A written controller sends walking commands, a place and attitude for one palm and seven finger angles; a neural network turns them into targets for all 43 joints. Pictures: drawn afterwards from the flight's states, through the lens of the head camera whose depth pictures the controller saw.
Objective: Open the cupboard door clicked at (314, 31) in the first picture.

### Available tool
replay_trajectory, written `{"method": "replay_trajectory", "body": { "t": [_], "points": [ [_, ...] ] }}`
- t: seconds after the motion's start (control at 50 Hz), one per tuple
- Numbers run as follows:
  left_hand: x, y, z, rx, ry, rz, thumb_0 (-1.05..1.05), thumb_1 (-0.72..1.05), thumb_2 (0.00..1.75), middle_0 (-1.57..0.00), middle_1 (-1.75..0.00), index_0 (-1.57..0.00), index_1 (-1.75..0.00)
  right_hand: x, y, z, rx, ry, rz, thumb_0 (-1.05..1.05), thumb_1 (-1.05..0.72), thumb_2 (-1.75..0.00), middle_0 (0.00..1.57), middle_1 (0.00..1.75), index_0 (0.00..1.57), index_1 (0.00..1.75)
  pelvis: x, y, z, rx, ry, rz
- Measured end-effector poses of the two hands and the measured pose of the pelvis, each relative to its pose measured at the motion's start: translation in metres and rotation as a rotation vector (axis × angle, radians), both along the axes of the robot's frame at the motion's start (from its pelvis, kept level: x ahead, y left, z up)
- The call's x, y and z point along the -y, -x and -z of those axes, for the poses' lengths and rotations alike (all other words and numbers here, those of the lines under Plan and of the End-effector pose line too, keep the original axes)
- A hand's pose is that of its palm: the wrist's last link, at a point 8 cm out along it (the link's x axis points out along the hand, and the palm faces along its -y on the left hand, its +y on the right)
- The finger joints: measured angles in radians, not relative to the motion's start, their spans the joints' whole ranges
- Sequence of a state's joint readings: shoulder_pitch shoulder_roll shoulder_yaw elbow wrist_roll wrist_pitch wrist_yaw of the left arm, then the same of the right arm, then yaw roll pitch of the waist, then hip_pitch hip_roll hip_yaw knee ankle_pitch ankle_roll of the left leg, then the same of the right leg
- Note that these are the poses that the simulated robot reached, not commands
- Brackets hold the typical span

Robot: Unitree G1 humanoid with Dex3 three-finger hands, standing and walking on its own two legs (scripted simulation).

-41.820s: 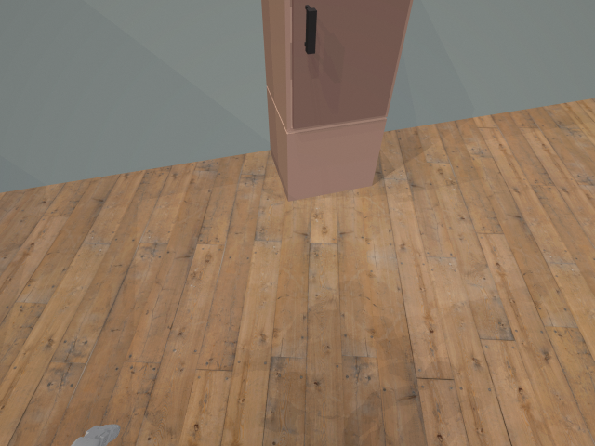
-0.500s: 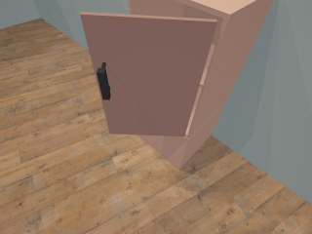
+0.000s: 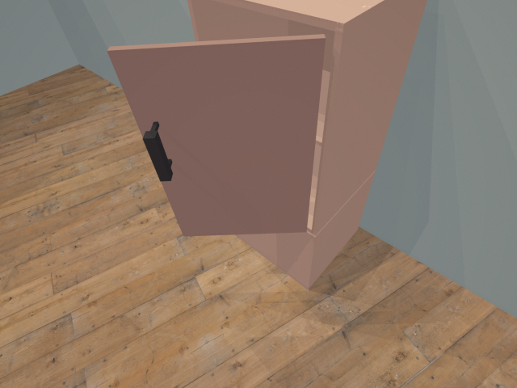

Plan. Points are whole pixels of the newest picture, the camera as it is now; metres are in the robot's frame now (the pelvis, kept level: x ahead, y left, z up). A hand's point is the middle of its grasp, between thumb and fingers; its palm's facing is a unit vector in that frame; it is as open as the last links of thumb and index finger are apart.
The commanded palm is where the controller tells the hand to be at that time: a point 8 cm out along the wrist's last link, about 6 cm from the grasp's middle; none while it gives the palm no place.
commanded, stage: look again from close up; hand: left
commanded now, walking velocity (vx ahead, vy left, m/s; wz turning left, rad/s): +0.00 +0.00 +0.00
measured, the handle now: (160, 151) +0.59 +0.26 +0.03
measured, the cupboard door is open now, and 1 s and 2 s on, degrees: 42 42 42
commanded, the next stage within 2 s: shuffle to correct the standing spot in 0.02 s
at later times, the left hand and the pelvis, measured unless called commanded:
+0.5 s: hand out of the picture +0.00 +0.17 -0.18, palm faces +0.06 -0.98 -0.18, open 7.4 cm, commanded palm none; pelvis +0.02 +0.00 -0.01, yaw +0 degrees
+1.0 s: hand out of the picture +0.08 +0.20 -0.17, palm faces +0.00 -0.97 -0.26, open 7.3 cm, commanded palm none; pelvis +0.03 +0.01 -0.01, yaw -1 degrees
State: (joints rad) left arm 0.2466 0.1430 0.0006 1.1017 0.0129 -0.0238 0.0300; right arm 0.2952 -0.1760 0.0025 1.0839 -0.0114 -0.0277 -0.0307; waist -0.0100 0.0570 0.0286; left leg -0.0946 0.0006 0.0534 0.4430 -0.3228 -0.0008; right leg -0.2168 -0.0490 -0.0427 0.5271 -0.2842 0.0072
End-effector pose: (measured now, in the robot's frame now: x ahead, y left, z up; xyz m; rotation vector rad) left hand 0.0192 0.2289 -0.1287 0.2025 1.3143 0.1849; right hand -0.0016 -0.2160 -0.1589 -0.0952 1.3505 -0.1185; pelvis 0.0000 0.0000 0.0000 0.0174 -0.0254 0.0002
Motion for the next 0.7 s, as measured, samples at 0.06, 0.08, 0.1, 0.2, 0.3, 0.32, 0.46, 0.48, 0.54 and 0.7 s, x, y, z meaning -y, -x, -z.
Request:
{"method": "replay_trajectory", "body": {
  "t": [0.06, 0.08, 0.1, 0.2, 0.3, 0.32, 0.46, 0.48, 0.54, 0.7],
  "points": [
    [0.006, 0.003, 0.0, -0.006, 0.005, -0.004, 0.01, 0.92, 0.9, -0.2, -0.3, -0.2, -0.3, 0.009, 0.0, -0.002, -0.008, 0.008, -0.006, 0.01, -0.91, -0.9, 0.2, 0.3, 0.19, 0.3, 0.006, 0.001, -0.001, -0.001, 0.0, -0.002],
    [0.008, 0.005, 0.001, -0.009, 0.006, -0.006, 0.01, 0.92, 0.9, -0.2, -0.3, -0.2, -0.3, 0.011, 0.001, -0.002, -0.011, 0.011, -0.008, 0.0, -0.91, -0.9, 0.2, 0.3, 0.19, 0.3, 0.008, 0.002, -0.001, -0.001, 0.0, -0.003],
    [0.01, 0.006, 0.001, -0.013, 0.008, -0.007, 0.01, 0.92, 0.9, -0.2, -0.3, -0.2, -0.3, 0.014, 0.001, -0.003, -0.014, 0.014, -0.009, 0.0, -0.91, -0.9, 0.2, 0.3, 0.19, 0.3, 0.01, 0.002, -0.001, -0.001, 0.0, -0.003],
    [0.019, 0.015, 0.003, -0.03, 0.019, -0.015, 0.01, 0.92, 0.9, -0.2, -0.3, -0.2, -0.3, 0.024, 0.004, -0.004, -0.031, 0.021, -0.017, 0.0, -0.91, -0.9, 0.2, 0.3, 0.19, 0.3, 0.018, 0.004, -0.001, -0.001, 0.002, -0.006],
    [0.026, 0.026, 0.01, -0.046, 0.045, -0.042, 0.01, 0.91, 0.9, -0.2, -0.3, -0.2, -0.3, 0.027, 0.01, -0.003, -0.067, 0.027, -0.028, 0.0, -0.91, -0.9, 0.2, 0.3, 0.19, 0.3, 0.019, 0.001, 0.002, -0.004, 0.018, -0.013],
    [0.026, 0.028, 0.012, -0.052, 0.052, -0.05, 0.01, 0.91, 0.9, -0.2, -0.3, -0.2, -0.3, 0.027, 0.011, -0.004, -0.074, 0.03, -0.028, 0.0, -0.91, -0.9, 0.2, 0.3, 0.19, 0.3, 0.018, 0.0, 0.003, -0.007, 0.022, -0.014],
    [0.017, 0.032, 0.021, -0.114, 0.083, -0.073, 0.01, 0.91, 0.9, -0.2, -0.3, -0.2, -0.3, 0.011, 0.017, -0.008, -0.104, 0.041, -0.009, 0.0, -0.91, -0.9, 0.2, 0.3, 0.19, 0.3, 0.006, -0.016, 0.007, -0.018, 0.007, -0.004],
    [0.015, 0.029, 0.022, -0.116, 0.079, -0.071, 0.01, 0.91, 0.9, -0.2, -0.3, -0.2, -0.3, 0.009, 0.018, -0.007, -0.112, 0.038, -0.004, 0.0, -0.91, -0.9, 0.2, 0.3, 0.19, 0.3, 0.005, -0.019, 0.008, -0.019, 0.004, -0.003],
    [0.011, 0.014, 0.023, -0.099, 0.064, -0.069, 0.01, 0.91, 0.9, -0.2, -0.3, -0.2, -0.3, 0.0, 0.021, -0.002, -0.146, 0.022, 0.004, 0.0, -0.9, -0.9, 0.2, 0.3, 0.19, 0.3, 0.003, -0.028, 0.012, -0.019, 0.008, -0.004],
    [0.001, -0.016, 0.025, -0.078, 0.049, -0.07, 0.01, 0.91, 0.9, -0.2, -0.3, -0.2, -0.3, -0.018, -0.018, -0.002, -0.105, 0.021, 0.02, 0.0, -0.9, -0.9, 0.2, 0.3, 0.19, 0.3, -0.006, -0.042, 0.01, -0.021, 0.009, -0.018]
  ]
}}
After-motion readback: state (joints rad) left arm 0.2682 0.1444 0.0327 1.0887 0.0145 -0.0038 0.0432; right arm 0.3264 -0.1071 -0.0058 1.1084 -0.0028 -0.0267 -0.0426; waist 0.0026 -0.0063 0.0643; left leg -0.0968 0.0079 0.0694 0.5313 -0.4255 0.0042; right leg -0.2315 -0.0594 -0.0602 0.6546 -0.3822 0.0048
